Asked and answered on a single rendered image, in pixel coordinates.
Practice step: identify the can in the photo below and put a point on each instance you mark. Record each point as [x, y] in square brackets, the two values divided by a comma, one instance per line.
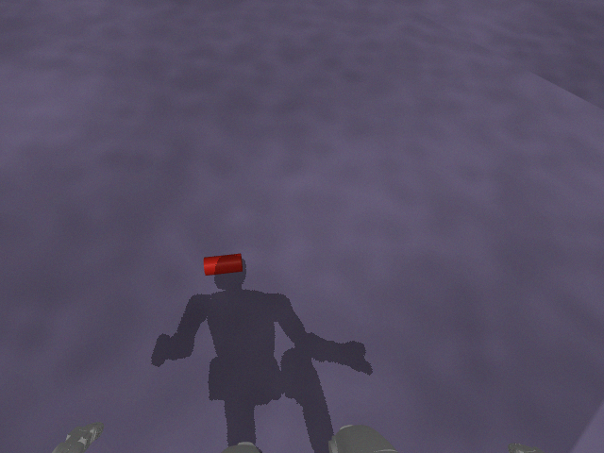
[223, 264]

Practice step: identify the left robot hand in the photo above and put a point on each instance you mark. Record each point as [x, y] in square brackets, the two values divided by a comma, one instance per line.
[80, 438]

